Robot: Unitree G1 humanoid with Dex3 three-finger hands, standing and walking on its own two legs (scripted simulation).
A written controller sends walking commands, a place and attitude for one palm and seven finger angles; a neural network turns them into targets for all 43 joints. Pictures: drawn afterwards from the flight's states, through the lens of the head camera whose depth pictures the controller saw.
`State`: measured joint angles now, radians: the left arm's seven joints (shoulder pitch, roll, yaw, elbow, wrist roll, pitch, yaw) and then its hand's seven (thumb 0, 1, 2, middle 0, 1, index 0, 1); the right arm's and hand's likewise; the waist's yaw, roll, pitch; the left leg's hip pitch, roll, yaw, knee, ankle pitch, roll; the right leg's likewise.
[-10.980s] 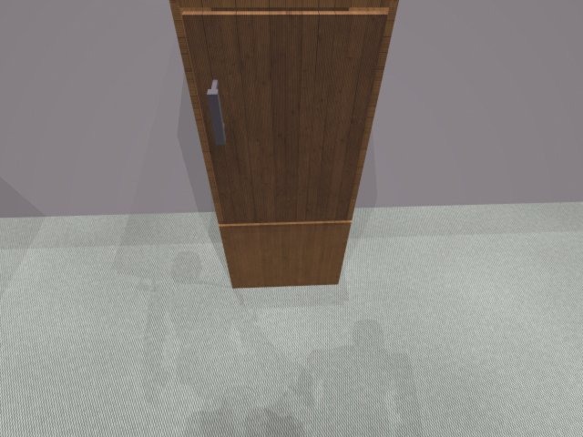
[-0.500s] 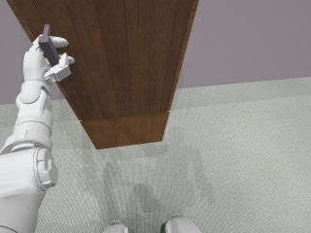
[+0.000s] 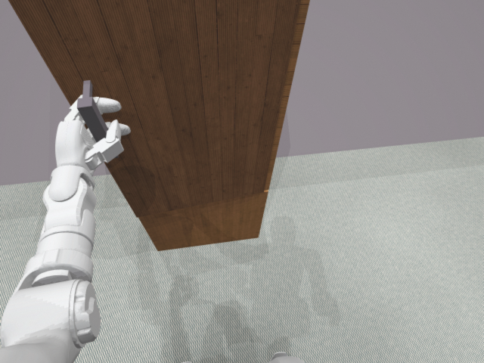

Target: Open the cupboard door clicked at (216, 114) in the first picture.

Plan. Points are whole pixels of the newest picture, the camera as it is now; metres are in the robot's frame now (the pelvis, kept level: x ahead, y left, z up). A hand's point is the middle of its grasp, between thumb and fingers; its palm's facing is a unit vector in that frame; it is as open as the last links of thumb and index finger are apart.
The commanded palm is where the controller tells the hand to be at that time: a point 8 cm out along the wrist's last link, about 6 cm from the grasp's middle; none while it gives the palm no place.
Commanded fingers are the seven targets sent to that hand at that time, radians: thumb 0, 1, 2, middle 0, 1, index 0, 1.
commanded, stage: pull the door open along its arc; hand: left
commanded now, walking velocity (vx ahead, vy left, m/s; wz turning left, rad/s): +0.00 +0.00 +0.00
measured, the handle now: (100, 121) +0.50 +0.22 +0.09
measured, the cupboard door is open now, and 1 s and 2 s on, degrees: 5 44 45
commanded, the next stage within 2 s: open thumb and fingers to let go in 0.72 s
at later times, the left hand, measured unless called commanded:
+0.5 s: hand (173, 213) +0.32 +0.09 +0.09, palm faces +0.47 -0.88 +0.01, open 5.6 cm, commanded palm +0.26 +0.11 +0.09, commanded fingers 0.00 0.90 0.90 -0.40 -1.35 -0.40 -1.35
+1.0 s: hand (203, 236) +0.28 +0.05 +0.10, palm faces +0.47 -0.88 -0.04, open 6.5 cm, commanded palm +0.24 +0.08 +0.09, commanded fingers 0.00 0.20 0.60 -0.35 -1.27 -0.35 -1.27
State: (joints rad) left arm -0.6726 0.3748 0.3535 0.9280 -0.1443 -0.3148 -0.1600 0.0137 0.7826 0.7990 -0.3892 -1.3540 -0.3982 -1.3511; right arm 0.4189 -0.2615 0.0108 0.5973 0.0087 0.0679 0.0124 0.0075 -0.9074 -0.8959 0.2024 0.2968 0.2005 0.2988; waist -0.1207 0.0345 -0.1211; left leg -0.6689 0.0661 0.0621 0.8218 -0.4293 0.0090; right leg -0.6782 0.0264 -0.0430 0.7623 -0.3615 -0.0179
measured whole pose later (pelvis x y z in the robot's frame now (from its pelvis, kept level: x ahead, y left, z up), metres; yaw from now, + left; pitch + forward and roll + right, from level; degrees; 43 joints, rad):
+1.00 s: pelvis -0.01 -0.05 +0.01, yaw +6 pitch +3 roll +1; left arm 0.03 -0.10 -0.22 0.06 0.05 -0.01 0.61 0.02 0.58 0.75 -0.37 -1.32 -0.39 -1.33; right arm 0.15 -0.19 0.01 0.61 -0.06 0.05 0.00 0.01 -0.91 -0.90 0.20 0.30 0.20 0.30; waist 0.00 0.05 -0.05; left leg -0.39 0.04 -0.04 0.70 -0.36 -0.04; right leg -0.39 0.01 -0.13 0.71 -0.37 -0.09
